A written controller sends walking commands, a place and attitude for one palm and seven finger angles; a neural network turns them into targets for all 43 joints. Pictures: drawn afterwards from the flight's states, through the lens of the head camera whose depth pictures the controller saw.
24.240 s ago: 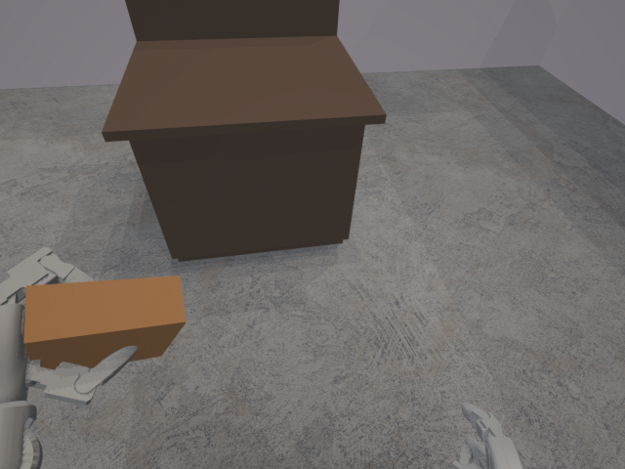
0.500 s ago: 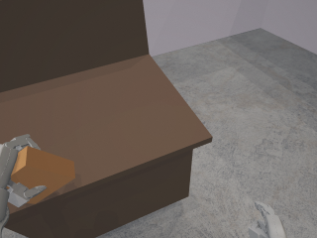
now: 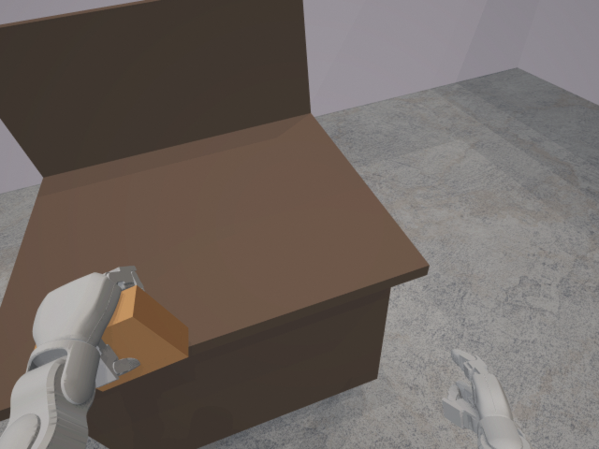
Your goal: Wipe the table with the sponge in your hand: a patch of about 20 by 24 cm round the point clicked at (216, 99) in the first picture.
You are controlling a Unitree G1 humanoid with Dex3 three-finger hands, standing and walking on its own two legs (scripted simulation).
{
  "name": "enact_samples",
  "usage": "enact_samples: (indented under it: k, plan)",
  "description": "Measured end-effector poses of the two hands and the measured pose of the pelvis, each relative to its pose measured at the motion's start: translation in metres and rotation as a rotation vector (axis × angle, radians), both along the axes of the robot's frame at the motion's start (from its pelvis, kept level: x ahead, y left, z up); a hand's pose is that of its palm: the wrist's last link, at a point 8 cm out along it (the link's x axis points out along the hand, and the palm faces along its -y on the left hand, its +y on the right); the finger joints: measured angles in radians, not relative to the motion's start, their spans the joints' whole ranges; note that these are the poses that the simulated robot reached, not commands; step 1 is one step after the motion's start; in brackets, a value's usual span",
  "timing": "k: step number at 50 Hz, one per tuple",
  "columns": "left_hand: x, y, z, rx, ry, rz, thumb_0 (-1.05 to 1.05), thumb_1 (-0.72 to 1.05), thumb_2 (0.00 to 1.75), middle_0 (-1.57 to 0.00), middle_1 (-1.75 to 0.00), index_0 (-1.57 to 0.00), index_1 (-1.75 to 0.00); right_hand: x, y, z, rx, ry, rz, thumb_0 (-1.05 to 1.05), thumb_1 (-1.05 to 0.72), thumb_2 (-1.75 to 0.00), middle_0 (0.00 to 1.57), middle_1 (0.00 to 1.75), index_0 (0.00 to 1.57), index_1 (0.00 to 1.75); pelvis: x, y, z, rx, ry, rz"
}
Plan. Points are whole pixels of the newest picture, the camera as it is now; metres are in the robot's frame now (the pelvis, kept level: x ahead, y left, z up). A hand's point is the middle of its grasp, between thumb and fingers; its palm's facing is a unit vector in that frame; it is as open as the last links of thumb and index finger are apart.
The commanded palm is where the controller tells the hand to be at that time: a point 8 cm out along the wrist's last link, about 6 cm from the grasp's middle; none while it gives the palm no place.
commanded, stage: turn the palm down, sponge in hand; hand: left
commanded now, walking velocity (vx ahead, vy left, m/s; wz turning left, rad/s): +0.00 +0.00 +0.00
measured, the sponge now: (128, 347) +0.21 +0.27 +0.05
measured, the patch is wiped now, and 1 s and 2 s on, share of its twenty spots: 0.00 0.00 0.00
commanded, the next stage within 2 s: move the sponge above the wiping area in 0.66 s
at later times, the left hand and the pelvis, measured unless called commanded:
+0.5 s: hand (104, 322) +0.22 +0.28 +0.09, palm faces +0.02 -0.10 -0.99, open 9.2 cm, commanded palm +0.19 +0.29 +0.17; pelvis +0.00 +0.01 +0.01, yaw +0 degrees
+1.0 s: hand (91, 310) +0.23 +0.31 +0.10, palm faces +0.05 -0.07 -1.00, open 9.2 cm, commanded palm +0.21 +0.31 +0.16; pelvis +0.01 +0.00 +0.01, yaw +0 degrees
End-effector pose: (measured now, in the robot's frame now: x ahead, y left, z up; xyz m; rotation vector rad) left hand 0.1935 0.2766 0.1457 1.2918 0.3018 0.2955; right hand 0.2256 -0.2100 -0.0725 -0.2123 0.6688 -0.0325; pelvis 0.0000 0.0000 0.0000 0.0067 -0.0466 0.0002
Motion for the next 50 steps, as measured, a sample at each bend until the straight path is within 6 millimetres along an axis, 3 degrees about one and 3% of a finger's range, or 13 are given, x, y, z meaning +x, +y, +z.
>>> enact_samples:
  k: [4, 10, 14, 20, 24, 33, 43, 50]
  plan:
    - [0.002, -0.008, 0.006, 0.076, -0.044, -0.081, -0.01, -0.42, 1.02, -0.82, -1.39, -0.83, -1.4, 0.0, 0.009, 0.003, 0.001, 0.003, 0.021, 0.02, -0.91, -0.9, 0.2, 0.3, 0.2, 0.3, -0.001, 0.003, 0.002, -0.002, -0.011, -0.006]
    - [0.004, 0.022, 0.022, 0.155, -0.096, 0.073, -0.01, -0.42, 1.02, -0.82, -1.39, -0.83, -1.4, 0.003, 0.018, 0.001, 0.037, 0.025, 0.035, 0.02, -0.91, -0.9, 0.2, 0.3, 0.2, 0.3, -0.002, 0.007, 0.004, -0.004, -0.024, -0.007]
    - [0.003, 0.035, 0.019, 0.14, -0.041, 0.163, -0.01, -0.41, 1.02, -0.81, -1.4, -0.82, -1.4, 0.008, 0.021, 0.002, 0.05, 0.022, 0.043, 0.02, -0.91, -0.9, 0.2, 0.3, 0.2, 0.3, -0.002, 0.011, 0.005, -0.004, -0.027, 0.001]
    - [0.005, 0.015, -0.002, 0.11, 0.07, 0.049, -0.01, -0.41, 1.02, -0.81, -1.4, -0.82, -1.4, 0.016, 0.026, 0.005, 0.039, -0.002, 0.063, 0.02, -0.91, -0.9, 0.2, 0.3, 0.2, 0.3, -0.002, 0.015, 0.006, -0.004, -0.032, 0.003]
    - [0.007, 0.005, 0.0, 0.141, 0.04, -0.043, -0.01, -0.42, 1.02, -0.81, -1.39, -0.83, -1.4, 0.017, 0.029, 0.007, 0.03, 0.0, 0.077, 0.02, -0.91, -0.9, 0.2, 0.3, 0.2, 0.3, 0.001, 0.014, 0.006, -0.004, -0.035, -0.002]
    - [0.008, 0.032, 0.02, 0.155, -0.054, 0.116, -0.01, -0.42, 1.03, -0.81, -1.39, -0.83, -1.4, 0.017, 0.028, 0.003, 0.053, 0.033, 0.082, 0.02, -0.91, -0.9, 0.2, 0.3, 0.2, 0.3, 0.005, 0.011, 0.007, -0.006, -0.034, 0.004]
    - [0.015, 0.008, -0.003, 0.129, 0.072, -0.008, -0.01, -0.42, 1.03, -0.81, -1.4, -0.82, -1.4, 0.015, 0.019, 0.002, 0.038, 0.026, 0.059, 0.02, -0.91, -0.9, 0.2, 0.3, 0.2, 0.3, 0.005, 0.01, 0.007, -0.002, -0.03, -0.002]
    - [0.018, 0.027, 0.006, 0.177, 0.002, 0.054, -0.01, -0.42, 1.03, -0.82, -1.39, -0.83, -1.4, 0.006, 0.01, -0.002, 0.028, 0.064, 0.047, 0.02, -0.91, -0.9, 0.2, 0.3, 0.2, 0.3, 0.007, 0.004, 0.007, -0.002, -0.03, -0.005]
